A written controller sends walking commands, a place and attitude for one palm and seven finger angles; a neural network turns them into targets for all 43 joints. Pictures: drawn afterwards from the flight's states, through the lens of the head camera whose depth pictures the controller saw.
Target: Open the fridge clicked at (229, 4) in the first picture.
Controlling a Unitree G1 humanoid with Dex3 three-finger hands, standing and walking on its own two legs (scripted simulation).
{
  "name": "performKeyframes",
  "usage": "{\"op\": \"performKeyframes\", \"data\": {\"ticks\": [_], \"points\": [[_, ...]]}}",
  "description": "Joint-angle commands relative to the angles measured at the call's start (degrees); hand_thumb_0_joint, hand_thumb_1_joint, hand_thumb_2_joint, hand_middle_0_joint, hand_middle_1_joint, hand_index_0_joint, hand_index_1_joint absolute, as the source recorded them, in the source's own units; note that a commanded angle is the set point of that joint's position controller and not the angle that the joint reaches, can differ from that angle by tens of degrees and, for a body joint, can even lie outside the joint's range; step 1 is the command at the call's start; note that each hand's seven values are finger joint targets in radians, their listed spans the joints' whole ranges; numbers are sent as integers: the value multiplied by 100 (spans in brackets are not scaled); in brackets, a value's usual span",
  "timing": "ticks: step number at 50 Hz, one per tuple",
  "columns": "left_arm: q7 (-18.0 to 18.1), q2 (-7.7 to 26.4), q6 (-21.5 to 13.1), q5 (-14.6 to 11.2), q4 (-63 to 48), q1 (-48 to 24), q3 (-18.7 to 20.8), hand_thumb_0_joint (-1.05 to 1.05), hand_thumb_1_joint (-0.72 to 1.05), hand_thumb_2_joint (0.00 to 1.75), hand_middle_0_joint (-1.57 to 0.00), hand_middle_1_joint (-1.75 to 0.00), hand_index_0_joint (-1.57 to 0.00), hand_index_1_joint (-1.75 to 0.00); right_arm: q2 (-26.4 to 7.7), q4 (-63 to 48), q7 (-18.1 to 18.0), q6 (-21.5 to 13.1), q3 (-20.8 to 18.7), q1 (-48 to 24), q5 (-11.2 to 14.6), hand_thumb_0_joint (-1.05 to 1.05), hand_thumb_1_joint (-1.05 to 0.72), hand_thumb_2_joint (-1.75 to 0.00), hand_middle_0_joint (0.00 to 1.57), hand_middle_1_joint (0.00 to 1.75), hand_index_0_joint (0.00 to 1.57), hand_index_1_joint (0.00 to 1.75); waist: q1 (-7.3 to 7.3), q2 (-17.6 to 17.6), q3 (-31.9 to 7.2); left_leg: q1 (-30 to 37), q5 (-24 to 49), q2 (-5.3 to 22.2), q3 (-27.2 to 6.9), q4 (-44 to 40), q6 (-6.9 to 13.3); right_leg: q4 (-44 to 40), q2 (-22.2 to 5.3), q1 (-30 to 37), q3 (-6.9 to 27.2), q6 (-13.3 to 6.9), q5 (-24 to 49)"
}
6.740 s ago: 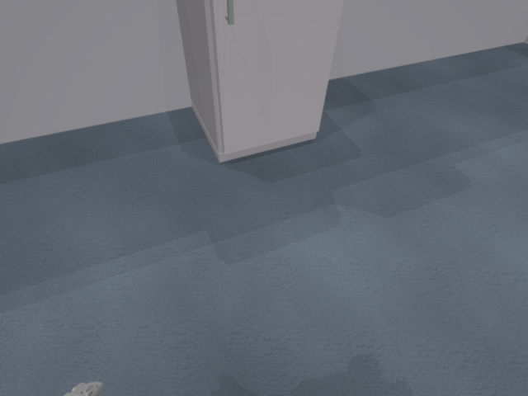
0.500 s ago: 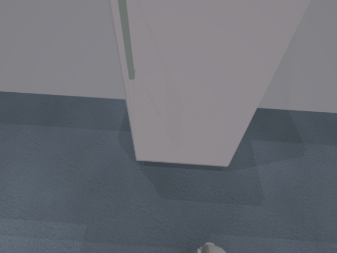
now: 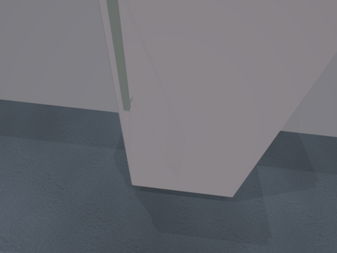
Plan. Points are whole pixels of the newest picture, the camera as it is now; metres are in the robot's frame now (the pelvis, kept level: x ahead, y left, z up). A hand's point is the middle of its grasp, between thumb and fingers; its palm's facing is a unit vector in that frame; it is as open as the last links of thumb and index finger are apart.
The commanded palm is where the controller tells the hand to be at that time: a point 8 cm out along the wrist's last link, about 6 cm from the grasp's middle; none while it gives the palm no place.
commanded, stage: come to a stop and stand still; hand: left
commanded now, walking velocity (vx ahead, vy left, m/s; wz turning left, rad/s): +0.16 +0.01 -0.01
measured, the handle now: (122, 57) +0.55 +0.19 +0.18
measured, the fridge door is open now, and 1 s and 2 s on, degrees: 0 0 0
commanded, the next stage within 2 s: look again from close up in 1.86 s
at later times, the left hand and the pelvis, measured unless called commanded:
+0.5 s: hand out of the picture +0.14 +0.17 -0.17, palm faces +0.00 -0.96 -0.27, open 7.3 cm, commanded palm none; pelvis +0.07 -0.02 +0.00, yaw -2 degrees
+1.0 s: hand out of the picture +0.05 +0.19 -0.17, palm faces +0.03 -0.98 -0.19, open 7.4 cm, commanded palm none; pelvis +0.04 +0.00 +0.01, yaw -2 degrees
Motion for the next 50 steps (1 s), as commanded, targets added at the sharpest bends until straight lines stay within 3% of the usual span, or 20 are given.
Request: {"op": "performKeyframes", "data": {"ticks": [1, 2, 3, 6, 9, 14, 17, 19, 21, 22, 24, 26, 33, 36, 37, 39, 40, 43, 47, 50], "points": [[2, 209, -4, -50, -393, 108, 72, 0, 90, 90, -20, -30, -20, -30, -1118, 197, -117, -129, -219, 1660, -109, 0, -90, -90, 20, 30, 20, 30, -626, 1865, -142, 2348, 207, 1559, -2142, -1751, 714, 1921, -16, -2279, -74, -94, -1226], [42, 310, 8, 5, -515, -131, 45, 0, 90, 90, -20, -30, -20, -30, -1140, 263, -175, -84, -202, 1785, -97, 0, -90, -90, 20, 30, 20, 30, -713, 1825, -223, 2261, 0, 1877, -2728, -2150, 998, 3028, 62, -2563, 375, -101, -1800], [41, 369, 14, 17, -514, -307, 62, 0, 90, 90, -20, -30, -20, -30, -1016, 194, -218, -79, -154, 1543, -67, 0, -90, -90, 20, 30, 20, 30, -605, 1501, -34, 1954, 179, 1891, -2644, -2122, 1119, 3615, -190, -2740, 658, -141, -1549], [-7, 197, 40, 12, -244, -83, 33, 0, 90, 90, -20, -30, -20, -30, -502, 19, -264, -161, 23, 759, -36, 0, -90, -90, 20, 30, 20, 30, -208, 521, 30, 1377, 1724, 1298, -1311, -2053, 945, 3579, -449, -2323, 838, -4, -530], [109, 15, 204, -59, -65, 289, -56, 0, 90, 90, -20, -30, -20, -30, -421, 5, -345, -168, 91, 401, -2, 0, -90, -90, 20, 30, 20, 30, 1, 427, -331, 1366, 4390, 1115, -532, -1626, 880, 2289, -385, -1365, 841, 179, -204], [178, 301, 361, -22, -250, 29, 3, 0, 90, 90, -20, -30, -20, -30, -667, 143, -364, 98, -96, 330, 14, 0, -90, -90, 20, 30, 20, 30, -130, 847, -91, 1438, 4180, 1201, -544, -1313, 884, 1195, -219, -1089, 563, 138, -86], [182, 400, 392, -4, -339, 104, 86, 0, 90, 90, -20, -30, -20, -30, -751, 102, -353, 234, -208, 249, -5, 0, -90, -90, 20, 30, 20, 30, -46, 939, -49, 1256, 3544, 1137, -580, -998, 778, 809, -187, -827, 533, 67, 320], [195, 631, 309, 31, -375, 235, 143, 0, 90, 90, -20, -30, -20, -30, -581, 35, -317, 272, -226, 248, 18, 0, -90, -90, 20, 30, 20, 30, 34, 245, -190, 891, 2207, 638, -279, -341, 384, 101, -532, -294, 910, -22, 2397], [202, 1126, 257, 32, -443, 176, 195, 0, 90, 90, -20, -30, -20, -30, -149, -67, -254, 371, -195, 393, 79, 0, -90, -90, 20, 30, 20, 30, -14, -1086, -331, 140, -1624, -425, 100, 1225, -48, -377, -2039, -102, 2179, -969, 4678], [218, 1159, 248, 10, -462, 209, 219, 0, 90, 90, -20, -30, -20, -30, -158, -114, -280, 478, -194, 217, 79, 0, -90, -90, 20, 30, 20, 30, 137, -1326, -505, 146, -2410, -426, -416, 2097, -6, -640, -2262, -417, 2492, -1305, 4455], [275, 946, 266, 30, -601, -318, 199, 0, 90, 90, -20, -30, -20, -30, -220, -43, -274, 491, -198, 294, 66, 0, -90, -90, 20, 30, 20, 30, -57, -882, -461, -235, -1937, -386, -748, 2976, -30, -487, -1926, -233, 2125, -1396, 4125], [279, 915, 258, 29, -713, -440, 198, 0, 90, 90, -20, -30, -20, -30, -241, -48, -235, 482, -181, 282, 51, 0, -90, -90, 20, 30, 20, 30, -67, -730, -501, -321, -1610, -374, -754, 2967, -107, -473, -1693, -210, 1795, -1181, 3721], [224, 1052, 263, 68, -678, -396, 257, 0, 90, 90, -20, -30, -20, -30, -177, -139, -169, 358, -62, 251, 60, 0, -90, -90, 20, 30, 20, 30, 73, -960, -530, 334, -1360, -398, -414, 618, -113, -885, -1476, -116, 1942, -1054, 1528], [197, 943, 302, -11, -655, -634, 199, 0, 90, 90, -20, -30, -20, -30, -146, 112, -188, 286, 5, 853, 41, 0, -90, -90, 20, 30, 20, 30, -211, -939, -404, 1526, -371, -427, -287, -918, -22, -927, -1099, -1003, 1702, -593, -152], [181, 767, 328, -41, -673, -703, 146, 0, 90, 90, -20, -30, -20, -30, -262, 176, -192, 250, 4, 998, 17, 0, -90, -90, 20, 30, 20, 30, -269, -435, -257, 1763, -427, -222, -565, -1309, 54, -755, -796, -1448, 1476, -335, -829], [111, 327, 344, -81, -725, -645, 54, 0, 90, 90, -20, -30, -20, -30, -715, -3, -225, 214, -19, 689, -74, 0, -90, -90, 20, 30, 20, 30, -132, 884, 190, 354, -1977, 872, -1867, -2436, 471, -10, -162, -1068, 755, 72, -340], [113, 354, 379, -11, -619, -748, 49, 0, 90, 90, -20, -30, -20, -30, -708, -23, -221, 198, -11, 266, -69, 0, -90, -90, 20, 30, 20, 30, -102, 1421, 521, -330, -2705, 977, -2150, -2943, 521, 411, -101, -737, 642, 139, -143], [16, 295, 370, 37, -359, -384, 22, 0, 90, 90, -20, -30, -20, -30, -606, -52, -304, 139, 17, 82, -39, 0, -90, -90, 20, 30, 20, 30, 17, 1005, 658, -31, -1904, 835, -1778, -2853, 572, 1045, -41, -813, 707, 94, 17], [4, 197, 248, -11, -231, -285, -57, 0, 90, 90, -20, -30, -20, -30, -610, 160, -344, 89, 7, 503, -26, 0, -90, -90, 20, 30, 20, 30, -141, 777, 411, 1188, 55, 736, -1407, -2089, 660, 307, -58, -1102, 686, 131, -67], [86, 406, 132, -77, 77, 163, -77, 0, 90, 90, -20, -30, -20, -30, -384, 334, -363, 17, 63, 769, 60, 0, -90, -90, 20, 30, 20, 30, -135, 328, -109, 1228, 1852, 297, -833, -1164, 318, -514, -405, 52, 1053, -3, 1875]]}}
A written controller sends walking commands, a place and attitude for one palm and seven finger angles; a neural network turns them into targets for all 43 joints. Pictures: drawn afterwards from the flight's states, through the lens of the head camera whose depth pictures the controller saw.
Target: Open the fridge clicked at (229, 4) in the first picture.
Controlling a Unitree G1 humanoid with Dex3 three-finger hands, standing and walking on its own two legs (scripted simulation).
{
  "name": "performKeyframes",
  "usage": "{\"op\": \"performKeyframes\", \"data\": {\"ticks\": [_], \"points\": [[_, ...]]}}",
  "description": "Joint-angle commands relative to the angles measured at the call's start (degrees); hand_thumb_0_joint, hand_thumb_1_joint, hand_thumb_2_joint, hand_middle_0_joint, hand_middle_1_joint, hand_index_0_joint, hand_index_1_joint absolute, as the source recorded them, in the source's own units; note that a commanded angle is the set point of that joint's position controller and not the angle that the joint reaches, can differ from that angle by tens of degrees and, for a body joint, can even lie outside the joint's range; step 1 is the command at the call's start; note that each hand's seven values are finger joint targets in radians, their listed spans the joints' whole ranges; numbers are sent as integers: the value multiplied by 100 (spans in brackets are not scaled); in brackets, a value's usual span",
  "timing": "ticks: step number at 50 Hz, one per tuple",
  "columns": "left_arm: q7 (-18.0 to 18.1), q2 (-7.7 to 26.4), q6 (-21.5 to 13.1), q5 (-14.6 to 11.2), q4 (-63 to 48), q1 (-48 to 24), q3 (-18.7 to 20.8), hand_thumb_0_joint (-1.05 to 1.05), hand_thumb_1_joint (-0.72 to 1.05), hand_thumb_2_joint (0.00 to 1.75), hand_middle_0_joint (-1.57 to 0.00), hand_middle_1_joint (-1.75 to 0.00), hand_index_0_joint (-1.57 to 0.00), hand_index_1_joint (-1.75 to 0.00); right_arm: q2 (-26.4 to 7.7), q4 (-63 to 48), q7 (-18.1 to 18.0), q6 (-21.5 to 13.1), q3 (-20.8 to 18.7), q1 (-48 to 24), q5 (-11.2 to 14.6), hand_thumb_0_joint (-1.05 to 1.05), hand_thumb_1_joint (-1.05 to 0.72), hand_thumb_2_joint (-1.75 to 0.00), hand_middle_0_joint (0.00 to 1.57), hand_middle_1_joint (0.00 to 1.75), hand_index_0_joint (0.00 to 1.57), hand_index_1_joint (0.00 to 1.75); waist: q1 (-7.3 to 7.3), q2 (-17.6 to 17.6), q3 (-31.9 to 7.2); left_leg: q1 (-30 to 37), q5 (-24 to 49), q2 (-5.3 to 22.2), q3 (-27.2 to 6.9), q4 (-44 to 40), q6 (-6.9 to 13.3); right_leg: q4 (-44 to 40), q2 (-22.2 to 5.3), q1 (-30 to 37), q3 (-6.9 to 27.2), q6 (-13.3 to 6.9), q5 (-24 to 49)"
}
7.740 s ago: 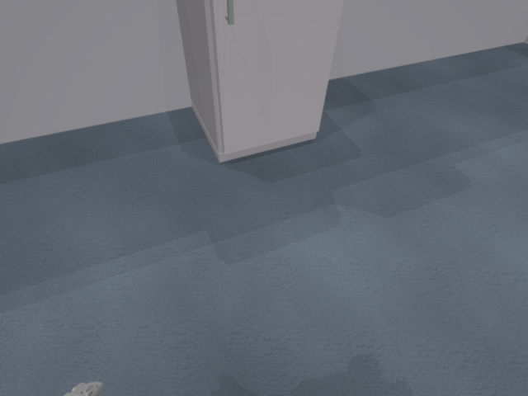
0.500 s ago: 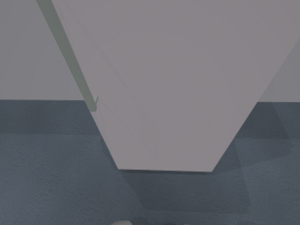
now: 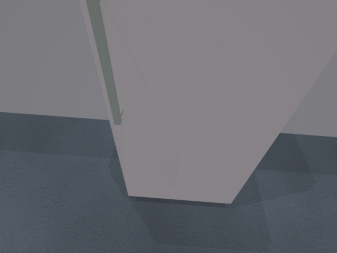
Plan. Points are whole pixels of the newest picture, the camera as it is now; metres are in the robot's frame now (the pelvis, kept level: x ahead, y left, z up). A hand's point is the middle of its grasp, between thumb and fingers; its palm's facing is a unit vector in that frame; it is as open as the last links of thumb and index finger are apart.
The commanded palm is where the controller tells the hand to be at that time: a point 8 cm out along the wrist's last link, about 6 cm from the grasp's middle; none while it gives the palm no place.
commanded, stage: come to a stop and stand still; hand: left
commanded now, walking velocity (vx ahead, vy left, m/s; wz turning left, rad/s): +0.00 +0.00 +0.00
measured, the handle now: (110, 71) +0.50 +0.20 +0.17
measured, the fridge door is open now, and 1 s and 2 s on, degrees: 0 0 0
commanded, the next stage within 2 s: look again from close up in 0.86 s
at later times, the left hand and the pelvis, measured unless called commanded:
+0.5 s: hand out of the picture -0.03 +0.16 -0.18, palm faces +0.05 -0.98 -0.18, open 7.3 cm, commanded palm none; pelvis -0.03 -0.01 +0.00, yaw +1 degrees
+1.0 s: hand out of the picture -0.07 +0.17 -0.18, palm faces +0.06 -0.98 -0.16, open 7.4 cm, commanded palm none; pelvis -0.05 +0.01 +0.00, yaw +1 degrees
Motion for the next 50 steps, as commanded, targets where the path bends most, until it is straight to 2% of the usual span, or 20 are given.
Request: {"op": "performKeyframes", "data": {"ticks": [1, 2, 3, 4, 5, 6, 7, 8, 10, 12, 14, 17, 19, 22, 26, 31, 38, 44, 48, 50], "points": [[100, 385, -226, -57, 58, 380, 9, 0, 90, 90, -20, -30, -20, -30, -629, -69, -73, -203, -127, 232, 64, 0, -90, -90, 20, 30, 20, 30, -97, 565, -102, -181, 1772, 696, -401, -90, 142, -666, -526, 706, 449, -192, 1836], [369, 410, -257, 25, 293, 581, -51, 0, 90, 90, -20, -30, -20, -30, -921, -259, -3, -204, -82, -82, 85, 0, -90, -90, 20, 30, 20, 30, -48, 485, 245, -481, 1724, 767, -131, 602, 31, -452, -488, 227, 510, -262, 2128], [347, 460, -369, 31, 240, 590, -55, 0, 90, 90, -20, -30, -20, -30, -660, -361, 19, -203, -1, -47, 33, 0, -90, -90, 20, 30, 20, 30, -108, 460, 160, -570, 1715, 596, -173, 699, -7, -365, -687, 307, 480, -339, 3126], [310, 434, -396, 5, 157, 699, -84, 0, 90, 90, -20, -30, -20, -30, -495, -312, 15, -238, 6, 380, 3, 0, -90, -90, 20, 30, 20, 30, -187, 110, -549, -323, 946, 529, -197, 620, 63, -92, -697, 627, 600, -452, 3201], [275, 371, -394, -13, 113, 589, -98, 0, 90, 90, -20, -30, -20, -30, -566, -285, -13, -238, -26, 549, 9, 0, -90, -90, 20, 30, 20, 30, -240, -249, -921, -302, 917, 520, -239, 615, 104, -1, -659, 864, 517, -456, 3168], [255, 339, -375, -25, 53, 545, -106, 0, 90, 90, -20, -30, -20, -30, -597, -291, -26, -210, -42, 516, 30, 0, -90, -90, 20, 30, 20, 30, -221, -382, -868, -318, 719, 503, -228, 553, 119, -81, -644, 785, 552, -452, 2703], [239, 323, -361, -29, 20, 480, -116, 0, 90, 90, -20, -30, -20, -30, -564, -306, -23, -184, -39, 446, 30, 0, -90, -90, 20, 30, 20, 30, -216, -381, -561, -396, 489, 448, -222, 496, 114, -249, -635, 537, 609, -445, 2143], [232, 322, -345, -8, 1, 401, -120, 0, 90, 90, -20, -30, -20, -30, -527, -299, -13, -176, -24, 454, 9, 0, -90, -90, 20, 30, 20, 30, -232, -166, -240, -418, 595, 463, -232, 421, 115, -239, -566, 300, 548, -446, 1930], [224, 294, -313, -7, -43, 378, -122, 0, 90, 90, -20, -30, -20, -30, -476, -301, -3, -140, -4, 398, 1, 0, -90, -90, 20, 30, 20, 30, -198, 44, 335, -634, 415, 444, -283, 299, 111, -431, -494, -89, 608, -436, 949], [220, 282, -308, -17, -75, 391, -127, 0, 90, 90, -20, -30, -20, -30, -458, -307, 9, -131, 6, 430, 0, 0, -90, -90, 20, 30, 20, 30, -204, 62, 440, -644, 289, 426, -314, 226, 119, -594, -446, -232, 671, -437, 293], [213, 307, -321, -19, -96, 419, -121, 0, 90, 90, -20, -30, -20, -30, -428, -280, 15, -145, 22, 458, 4, 0, -90, -90, 20, 30, 20, 30, -183, 92, 409, -631, 378, 417, -327, 193, 109, -646, -439, -164, 664, -425, 287], [208, 286, -298, -32, -149, 414, -116, 0, 90, 90, -20, -30, -20, -30, -424, -246, 25, -137, 31, 509, 2, 0, -90, -90, 20, 30, 20, 30, -170, 53, 604, -731, 170, 383, -335, 68, 106, -837, -427, -299, 691, -429, -360], [208, 288, -297, -27, -181, 449, -108, 0, 90, 90, -20, -30, -20, -30, -421, -242, 22, -146, 34, 525, 3, 0, -90, -90, 20, 30, 20, 30, -149, 257, 628, -769, 236, 392, -355, 33, 108, -859, -412, -242, 672, -423, -298], [194, 318, -274, -34, -244, 453, -92, 0, 90, 90, -20, -30, -20, -30, -441, -243, 27, -126, 33, 568, -5, 0, -90, -90, 20, 30, 20, 30, -141, 259, 706, -858, -26, 363, -349, -34, 101, -980, -415, -317, 716, -430, -704], [187, 325, -264, -35, -310, 449, -72, 0, 90, 90, -20, -30, -20, -30, -467, -228, 24, -150, 29, 635, -7, 0, -90, -90, 20, 30, 20, 30, -130, 355, 573, -936, -68, 402, -427, -171, 111, -924, -388, -144, 650, -409, -603], [177, 306, -247, -32, -327, 486, -67, 0, 90, 90, -20, -30, -20, -30, -503, -221, 27, -157, 19, 635, -4, 0, -90, -90, 20, 30, 20, 30, -98, 213, 587, -1071, -235, 419, -494, -305, 125, -912, -384, -86, 603, -375, -630], [175, 290, -234, -17, -322, 559, -66, 0, 90, 90, -20, -30, -20, -30, -510, -180, 33, -144, 0, 679, -2, 0, -90, -90, 20, 30, 20, 30, -95, 205, 567, -1140, -427, 430, -538, -391, 139, -942, -392, -89, 581, -348, -725], [178, 246, -230, -13, -302, 612, -71, 0, 90, 90, -20, -30, -20, -30, -541, -164, 31, -154, -10, 637, 4, 0, -90, -90, 20, 30, 20, 30, -79, 444, 600, -1245, -559, 469, -636, -490, 149, -869, -375, -63, 547, -333, -557], [177, 218, -233, -8, -271, 659, -84, 0, 90, 90, -20, -30, -20, -30, -527, -158, 31, -152, -16, 648, 8, 0, -90, -90, 20, 30, 20, 30, -83, 278, 582, -1199, -503, 478, -637, -500, 163, -868, -380, -86, 533, -324, -506], [177, 205, -224, -6, -278, 671, -73, 0, 90, 90, -20, -30, -20, -30, -546, -160, 32, -150, -19, 642, 2, 0, -90, -90, 20, 30, 20, 30, -81, 384, 595, -1284, -689, 485, -683, -560, 160, -832, -364, -77, 522, -311, -530]]}}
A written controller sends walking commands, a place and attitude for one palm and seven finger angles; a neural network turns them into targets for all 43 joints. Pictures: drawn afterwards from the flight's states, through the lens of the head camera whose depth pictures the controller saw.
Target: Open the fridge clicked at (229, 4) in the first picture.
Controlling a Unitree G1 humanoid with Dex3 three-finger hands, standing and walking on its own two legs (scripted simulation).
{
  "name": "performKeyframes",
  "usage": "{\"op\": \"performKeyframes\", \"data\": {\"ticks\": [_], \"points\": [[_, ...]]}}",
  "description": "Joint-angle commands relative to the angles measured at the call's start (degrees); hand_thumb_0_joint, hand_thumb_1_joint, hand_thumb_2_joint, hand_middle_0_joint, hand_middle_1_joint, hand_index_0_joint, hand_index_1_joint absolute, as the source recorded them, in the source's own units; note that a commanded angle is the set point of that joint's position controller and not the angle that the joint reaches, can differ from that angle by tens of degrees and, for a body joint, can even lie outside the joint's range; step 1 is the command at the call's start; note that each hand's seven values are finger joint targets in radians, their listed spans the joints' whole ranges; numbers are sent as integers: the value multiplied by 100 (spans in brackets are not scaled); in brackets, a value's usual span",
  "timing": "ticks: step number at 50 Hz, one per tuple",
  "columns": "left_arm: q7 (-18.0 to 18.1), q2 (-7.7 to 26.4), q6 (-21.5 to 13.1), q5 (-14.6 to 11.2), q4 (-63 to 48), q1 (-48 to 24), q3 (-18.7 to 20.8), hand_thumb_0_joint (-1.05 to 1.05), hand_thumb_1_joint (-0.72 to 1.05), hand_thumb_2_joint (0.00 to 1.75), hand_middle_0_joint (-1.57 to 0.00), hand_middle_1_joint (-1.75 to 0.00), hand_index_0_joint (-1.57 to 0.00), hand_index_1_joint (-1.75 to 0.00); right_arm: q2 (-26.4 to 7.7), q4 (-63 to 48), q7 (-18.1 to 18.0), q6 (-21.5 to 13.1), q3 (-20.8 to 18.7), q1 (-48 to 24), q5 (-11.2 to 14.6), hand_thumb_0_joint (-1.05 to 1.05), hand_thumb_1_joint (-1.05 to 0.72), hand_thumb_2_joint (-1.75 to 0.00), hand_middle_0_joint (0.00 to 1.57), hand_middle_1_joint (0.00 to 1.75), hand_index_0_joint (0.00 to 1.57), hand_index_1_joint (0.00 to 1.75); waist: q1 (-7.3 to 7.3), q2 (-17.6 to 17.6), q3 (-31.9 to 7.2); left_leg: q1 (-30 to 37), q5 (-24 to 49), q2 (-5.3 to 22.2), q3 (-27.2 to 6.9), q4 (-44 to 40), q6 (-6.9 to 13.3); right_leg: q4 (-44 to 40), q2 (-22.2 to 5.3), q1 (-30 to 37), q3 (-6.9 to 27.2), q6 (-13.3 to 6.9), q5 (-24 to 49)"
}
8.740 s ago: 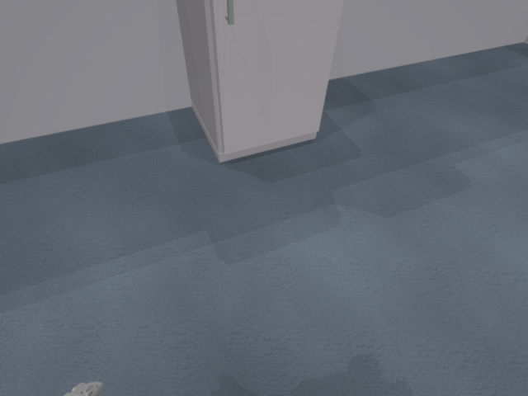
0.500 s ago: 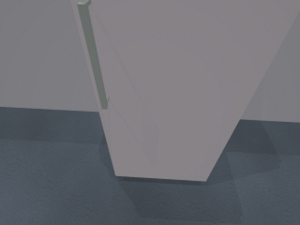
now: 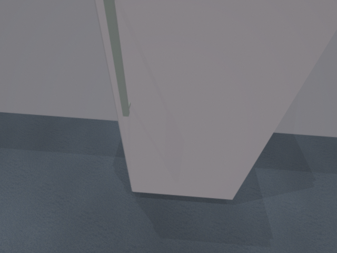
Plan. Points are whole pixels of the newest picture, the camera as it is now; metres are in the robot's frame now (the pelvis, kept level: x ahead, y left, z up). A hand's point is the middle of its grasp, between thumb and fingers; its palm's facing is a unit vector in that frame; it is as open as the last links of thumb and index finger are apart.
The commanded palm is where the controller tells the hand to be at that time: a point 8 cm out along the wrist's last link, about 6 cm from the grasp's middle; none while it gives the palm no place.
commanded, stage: look again from close up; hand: left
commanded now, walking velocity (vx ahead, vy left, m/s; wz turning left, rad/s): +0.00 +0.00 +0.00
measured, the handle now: (121, 65) +0.55 +0.18 +0.18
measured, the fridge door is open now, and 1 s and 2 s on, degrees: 0 0 0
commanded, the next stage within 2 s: raise the hand to about handle height in 2.00 s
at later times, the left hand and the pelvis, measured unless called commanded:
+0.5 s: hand out of the picture -0.01 +0.16 -0.18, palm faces +0.05 -0.99 -0.16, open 7.4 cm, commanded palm none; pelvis +0.00 +0.00 +0.00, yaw +0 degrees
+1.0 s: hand out of the picture +0.00 +0.16 -0.18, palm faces +0.04 -0.99 -0.16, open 7.4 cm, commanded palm none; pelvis +0.01 +0.00 +0.00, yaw +0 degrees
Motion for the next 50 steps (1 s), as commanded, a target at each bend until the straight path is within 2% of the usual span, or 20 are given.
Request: {"op": "performKeyframes", "data": {"ticks": [1, 3, 5, 13, 15, 18, 25, 27, 29, 34, 40, 43, 47, 50], "points": [[29, 456, -74, 24, -174, 337, 114, 0, 90, 90, -20, -30, -20, -30, -582, -167, -38, -98, -135, 269, -25, 0, -90, -90, 20, 30, 20, 30, -18, 213, 596, -857, -955, 440, -603, -961, 97, -629, -394, 52, 627, -162, -927], [32, 431, -79, 30, -167, 359, 109, 0, 90, 90, -20, -30, -20, -30, -581, -172, -42, -104, -133, 282, -22, 0, -90, -90, 20, 30, 20, 30, -24, 160, 546, -783, -853, 465, -619, -978, 113, -615, -395, 62, 615, -165, -831], [31, 422, -82, 28, -168, 360, 113, 0, 90, 90, -20, -30, -20, -30, -590, -172, -44, -119, -137, 249, -20, 0, -90, -90, 20, 30, 20, 30, -18, 279, 536, -801, -864, 477, -642, -1009, 112, -569, -390, 104, 593, -157, -701], [41, 399, -100, 27, -159, 356, 99, 0, 90, 90, -20, -30, -20, -30, -555, -167, -46, -121, -130, 217, -9, 0, -90, -90, 20, 30, 20, 30, -26, 101, 482, -634, -514, 473, -576, -941, 112, -589, -407, 122, 618, -164, -483], [38, 403, -99, 28, -166, 352, 107, 0, 90, 90, -20, -30, -20, -30, -563, -157, -43, -128, -128, 187, -8, 0, -90, -90, 20, 30, 20, 30, -17, 147, 526, -666, -528, 462, -565, -963, 104, -582, -417, 124, 608, -151, -475], [42, 407, -109, 25, -149, 366, 104, 0, 90, 90, -20, -30, -20, -30, -539, -149, -47, -131, -125, 197, -7, 0, -90, -90, 20, 30, 20, 30, -18, 71, 401, -533, -309, 453, -528, -897, 106, -604, -429, 174, 626, -166, -397], [39, 442, -107, 19, -169, 303, 113, 0, 90, 90, -20, -30, -20, -30, -528, -106, -41, -120, -120, 153, -11, 0, -90, -90, 20, 30, 20, 30, -17, 101, 478, -524, -266, 417, -473, -852, 81, -647, -452, 125, 636, -163, -469], [34, 448, -94, 18, -184, 281, 122, 0, 90, 90, -20, -30, -20, -30, -526, -105, -38, -101, -123, 151, -18, 0, -90, -90, 20, 30, 20, 30, -23, 126, 518, -587, -500, 410, -471, -885, 73, -700, -442, 77, 664, -167, -715], [39, 453, -96, 24, -190, 275, 121, 0, 90, 90, -20, -30, -20, -30, -522, -109, -35, -98, -123, 164, -17, 0, -90, -90, 20, 30, 20, 30, -30, 26, 531, -581, -420, 405, -465, -857, 71, -695, -441, 66, 661, -167, -682], [36, 444, -102, 19, -208, 277, 131, 0, 90, 90, -20, -30, -20, -30, -524, -90, -39, -114, -123, 174, -22, 0, -90, -90, 20, 30, 20, 30, -19, 175, 413, -521, -307, 428, -457, -852, 78, -661, -439, 141, 652, -176, -526], [34, 452, -111, 16, -201, 256, 127, 0, 90, 90, -20, -30, -20, -30, -504, -84, -42, -122, -119, 179, -15, 0, -90, -90, 20, 30, 20, 30, -15, 70, 409, -484, -157, 421, -451, -821, 76, -652, -442, 179, 663, -182, -422], [34, 439, -102, 21, -195, 277, 124, 0, 90, 90, -20, -30, -20, -30, -500, -70, -43, -111, -120, 158, -14, 0, -90, -90, 20, 30, 20, 30, -6, 158, 498, -492, -264, 438, -444, -842, 77, -699, -437, 118, 646, -179, -503], [27, 450, -95, 14, -203, 246, 136, 0, 90, 90, -20, -30, -20, -30, -497, -60, -39, -104, -121, 196, -24, 0, -90, -90, 20, 30, 20, 30, -22, 100, 465, -521, -398, 418, -443, -859, 75, -698, -431, 96, 666, -175, -682], [30, 440, -100, 19, -207, 265, 134, 0, 90, 90, -20, -30, -20, -30, -508, -70, -41, -112, -126, 172, -23, 0, -90, -90, 20, 30, 20, 30, -17, 179, 439, -508, -334, 436, -452, -856, 80, -665, -423, 129, 654, -178, -547]]}}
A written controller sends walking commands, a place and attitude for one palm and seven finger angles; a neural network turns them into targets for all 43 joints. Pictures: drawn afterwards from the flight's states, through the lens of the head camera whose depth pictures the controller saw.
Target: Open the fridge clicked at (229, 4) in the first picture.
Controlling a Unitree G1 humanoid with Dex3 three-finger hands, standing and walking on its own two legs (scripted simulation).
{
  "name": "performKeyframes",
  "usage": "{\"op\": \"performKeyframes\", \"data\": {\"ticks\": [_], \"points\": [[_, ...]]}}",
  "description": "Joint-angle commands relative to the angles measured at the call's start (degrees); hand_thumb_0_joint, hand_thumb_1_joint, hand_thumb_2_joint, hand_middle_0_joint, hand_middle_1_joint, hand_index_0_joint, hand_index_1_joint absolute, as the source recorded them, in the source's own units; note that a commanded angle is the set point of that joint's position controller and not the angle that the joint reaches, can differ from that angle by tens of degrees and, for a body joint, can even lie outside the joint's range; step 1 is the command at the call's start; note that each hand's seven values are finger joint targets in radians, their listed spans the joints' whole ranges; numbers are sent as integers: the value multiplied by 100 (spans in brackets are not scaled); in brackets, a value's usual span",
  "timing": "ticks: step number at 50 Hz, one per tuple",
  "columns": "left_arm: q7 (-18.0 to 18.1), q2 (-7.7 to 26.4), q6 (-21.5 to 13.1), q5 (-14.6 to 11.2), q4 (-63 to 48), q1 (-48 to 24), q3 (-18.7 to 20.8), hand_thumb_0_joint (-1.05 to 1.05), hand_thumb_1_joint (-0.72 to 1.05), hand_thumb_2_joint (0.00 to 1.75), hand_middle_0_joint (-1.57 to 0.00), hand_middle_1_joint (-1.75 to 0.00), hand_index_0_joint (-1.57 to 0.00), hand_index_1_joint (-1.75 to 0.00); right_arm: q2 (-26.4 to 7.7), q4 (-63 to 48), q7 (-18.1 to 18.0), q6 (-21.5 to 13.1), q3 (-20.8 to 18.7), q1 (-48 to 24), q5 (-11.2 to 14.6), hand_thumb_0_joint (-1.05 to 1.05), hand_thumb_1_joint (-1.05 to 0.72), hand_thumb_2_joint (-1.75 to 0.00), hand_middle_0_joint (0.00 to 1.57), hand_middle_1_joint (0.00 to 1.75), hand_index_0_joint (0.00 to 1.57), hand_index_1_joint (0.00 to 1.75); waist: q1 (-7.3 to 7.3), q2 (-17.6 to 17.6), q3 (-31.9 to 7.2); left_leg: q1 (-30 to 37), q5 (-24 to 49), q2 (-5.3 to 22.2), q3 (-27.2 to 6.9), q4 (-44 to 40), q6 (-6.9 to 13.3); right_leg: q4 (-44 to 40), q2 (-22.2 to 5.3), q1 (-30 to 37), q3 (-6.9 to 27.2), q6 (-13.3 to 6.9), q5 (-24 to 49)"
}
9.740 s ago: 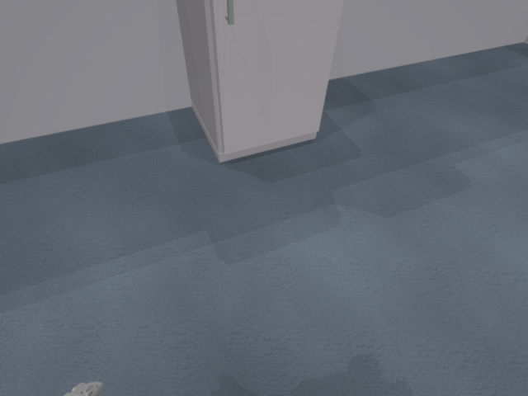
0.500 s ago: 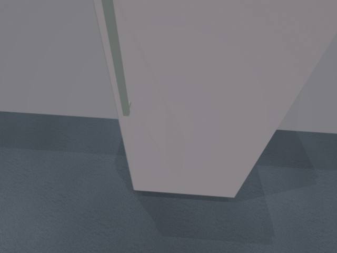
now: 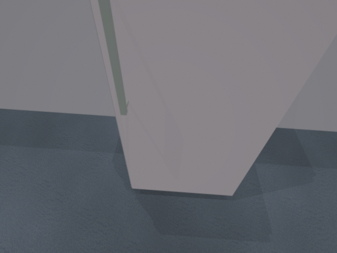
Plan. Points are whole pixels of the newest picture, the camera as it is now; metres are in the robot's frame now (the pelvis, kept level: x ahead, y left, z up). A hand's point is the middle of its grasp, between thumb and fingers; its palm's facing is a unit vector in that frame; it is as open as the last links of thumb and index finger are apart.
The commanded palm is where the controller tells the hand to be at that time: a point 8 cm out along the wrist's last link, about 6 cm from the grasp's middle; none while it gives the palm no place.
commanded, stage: look again from close up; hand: left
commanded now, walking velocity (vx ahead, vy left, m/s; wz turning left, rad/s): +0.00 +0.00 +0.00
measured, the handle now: (117, 62) +0.54 +0.19 +0.17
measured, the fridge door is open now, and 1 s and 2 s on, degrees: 0 0 0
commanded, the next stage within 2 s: raise the hand to about handle height in 1.00 s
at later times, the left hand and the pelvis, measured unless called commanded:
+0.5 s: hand out of the picture +0.01 +0.16 -0.18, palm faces +0.04 -0.99 -0.16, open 7.4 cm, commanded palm none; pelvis +0.01 +0.00 +0.00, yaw -1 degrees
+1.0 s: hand out of the picture +0.01 +0.16 -0.18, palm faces +0.03 -0.99 -0.16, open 7.3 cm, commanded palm none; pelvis +0.02 -0.01 +0.00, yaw -1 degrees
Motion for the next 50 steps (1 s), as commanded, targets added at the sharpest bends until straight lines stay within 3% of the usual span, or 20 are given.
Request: {"op": "performKeyframes", "data": {"ticks": [1, 34, 47, 50], "points": [[27, 493, -68, 13, -153, 400, 116, 0, 90, 90, -20, -30, -20, -30, -551, -136, -38, -92, -119, 370, -24, 0, -90, -90, 20, 30, 20, 30, -19, 191, 334, -602, -349, 423, -507, -749, 85, -580, -431, 99, 612, -179, -520], [33, 536, -102, 16, -68, 349, 103, 0, 90, 90, -20, -30, -20, -30, -602, -36, -68, -135, -101, 260, -17, 0, -90, -90, 20, 30, 20, 30, -4, 99, 168, -208, 419, 495, -381, -667, 74, -481, -443, 313, 585, -187, 284], [22, 537, -85, 10, -64, 317, 104, 0, 90, 90, -20, -30, -20, -30, -585, -12, -64, -109, -95, 275, -28, 0, -90, -90, 20, 30, 20, 30, -14, 101, 343, -265, 91, 472, -365, -727, 58, -607, -428, 153, 631, -190, -155], [25, 543, -95, 13, -56, 341, 106, 0, 90, 90, -20, -30, -20, -30, -582, -6, -67, -118, -100, 274, -25, 0, -90, -90, 20, 30, 20, 30, -13, 144, 235, -203, 198, 484, -356, -694, 54, -581, -427, 208, 630, -196, -25]]}}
